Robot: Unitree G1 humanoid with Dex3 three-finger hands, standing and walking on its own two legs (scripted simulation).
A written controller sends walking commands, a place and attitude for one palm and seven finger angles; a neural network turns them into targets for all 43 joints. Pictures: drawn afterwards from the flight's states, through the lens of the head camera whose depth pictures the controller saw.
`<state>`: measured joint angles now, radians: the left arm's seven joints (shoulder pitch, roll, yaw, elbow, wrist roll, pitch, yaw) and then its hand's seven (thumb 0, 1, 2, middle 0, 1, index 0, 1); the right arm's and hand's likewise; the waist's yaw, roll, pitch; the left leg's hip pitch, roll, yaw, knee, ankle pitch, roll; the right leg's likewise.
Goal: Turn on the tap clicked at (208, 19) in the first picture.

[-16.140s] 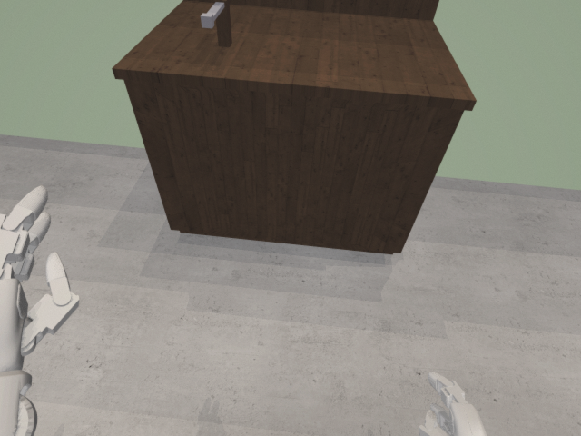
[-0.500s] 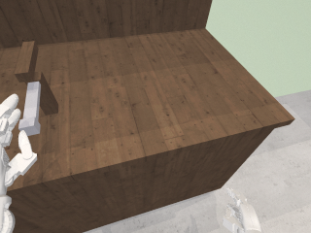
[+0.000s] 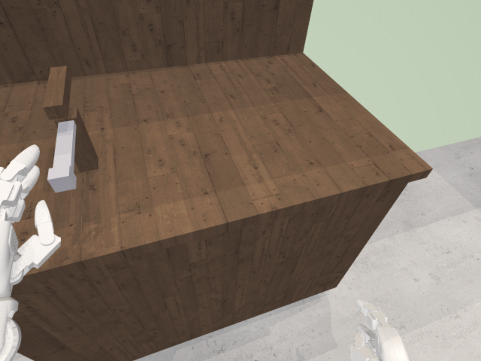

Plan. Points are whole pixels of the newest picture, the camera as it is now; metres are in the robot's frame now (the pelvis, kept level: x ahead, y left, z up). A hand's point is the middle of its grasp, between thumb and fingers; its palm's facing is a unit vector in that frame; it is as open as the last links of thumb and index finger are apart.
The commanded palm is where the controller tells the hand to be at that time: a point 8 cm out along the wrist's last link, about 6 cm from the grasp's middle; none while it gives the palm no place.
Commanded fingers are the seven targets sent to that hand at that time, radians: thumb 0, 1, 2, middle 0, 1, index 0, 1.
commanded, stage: come to a stop and stand still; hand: left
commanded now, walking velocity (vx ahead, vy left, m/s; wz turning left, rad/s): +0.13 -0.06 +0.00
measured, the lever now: (62, 178) +0.32 +0.30 +0.15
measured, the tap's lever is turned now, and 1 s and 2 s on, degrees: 0 0 1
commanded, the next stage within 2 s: look again from close up in 1.00 s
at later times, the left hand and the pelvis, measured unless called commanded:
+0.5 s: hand (10, 217) +0.23 +0.30 +0.18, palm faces +0.51 -0.75 -0.43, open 7.5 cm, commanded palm +0.14 +0.30 +0.18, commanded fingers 0.00 0.90 0.90 -0.20 -0.30 -0.20 -0.30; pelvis +0.00 +0.01 -0.01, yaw +2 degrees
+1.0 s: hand (69, 209) +0.26 +0.26 +0.16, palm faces +0.39 -0.84 -0.37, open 7.4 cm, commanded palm +0.20 +0.29 +0.18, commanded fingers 0.00 0.90 0.90 -0.20 -0.30 -0.20 -0.30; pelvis +0.04 +0.01 +0.00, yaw +0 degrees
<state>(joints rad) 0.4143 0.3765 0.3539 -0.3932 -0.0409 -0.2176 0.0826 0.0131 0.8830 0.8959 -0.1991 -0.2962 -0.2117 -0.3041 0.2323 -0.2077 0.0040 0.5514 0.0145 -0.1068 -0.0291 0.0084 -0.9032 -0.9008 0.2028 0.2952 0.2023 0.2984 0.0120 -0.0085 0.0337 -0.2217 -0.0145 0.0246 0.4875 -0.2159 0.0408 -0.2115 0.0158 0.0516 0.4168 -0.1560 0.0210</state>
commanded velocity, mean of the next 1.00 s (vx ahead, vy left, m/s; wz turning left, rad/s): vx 0.03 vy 0.00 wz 0.00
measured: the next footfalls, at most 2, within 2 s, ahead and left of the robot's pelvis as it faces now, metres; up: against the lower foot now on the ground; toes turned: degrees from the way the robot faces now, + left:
none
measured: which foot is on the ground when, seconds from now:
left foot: down 0.00-1.00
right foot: down 0.00-1.00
